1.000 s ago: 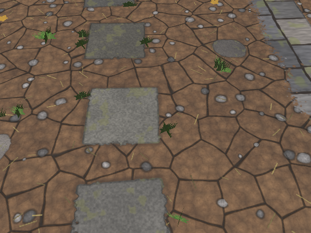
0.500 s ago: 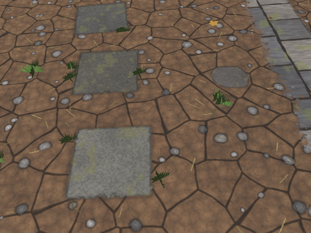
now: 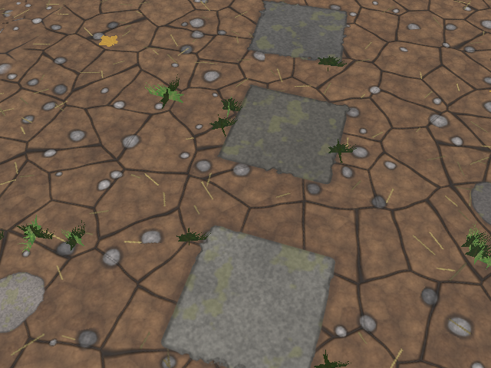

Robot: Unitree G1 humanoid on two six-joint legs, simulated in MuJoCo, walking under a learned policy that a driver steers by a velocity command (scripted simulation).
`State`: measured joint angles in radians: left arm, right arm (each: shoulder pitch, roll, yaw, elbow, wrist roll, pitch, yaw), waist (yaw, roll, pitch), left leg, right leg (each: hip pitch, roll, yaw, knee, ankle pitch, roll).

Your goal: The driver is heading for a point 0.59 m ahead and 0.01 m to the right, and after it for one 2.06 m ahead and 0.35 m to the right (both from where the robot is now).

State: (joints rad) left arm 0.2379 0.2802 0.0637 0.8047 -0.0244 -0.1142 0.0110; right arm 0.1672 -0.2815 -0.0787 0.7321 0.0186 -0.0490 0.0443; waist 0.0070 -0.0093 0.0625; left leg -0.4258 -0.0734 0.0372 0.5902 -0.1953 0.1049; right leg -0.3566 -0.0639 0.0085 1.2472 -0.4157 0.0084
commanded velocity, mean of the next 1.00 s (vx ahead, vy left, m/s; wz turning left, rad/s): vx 0.50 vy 0.00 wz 0.20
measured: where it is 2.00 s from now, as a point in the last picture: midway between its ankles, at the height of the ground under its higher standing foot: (245, 182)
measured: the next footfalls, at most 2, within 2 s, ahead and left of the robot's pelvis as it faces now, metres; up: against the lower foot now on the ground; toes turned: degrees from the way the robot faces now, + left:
right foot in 0.38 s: +0.41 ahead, -0.10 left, +0.00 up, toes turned +16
left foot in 0.86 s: +0.58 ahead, +0.21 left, +0.00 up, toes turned +12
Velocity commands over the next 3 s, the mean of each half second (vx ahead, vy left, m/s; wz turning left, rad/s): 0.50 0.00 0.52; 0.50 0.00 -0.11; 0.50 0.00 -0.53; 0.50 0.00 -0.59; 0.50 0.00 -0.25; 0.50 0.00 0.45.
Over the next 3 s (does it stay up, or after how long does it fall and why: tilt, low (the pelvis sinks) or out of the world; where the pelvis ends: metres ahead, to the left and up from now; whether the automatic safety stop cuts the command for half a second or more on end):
stays up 1.53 -0.24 0.00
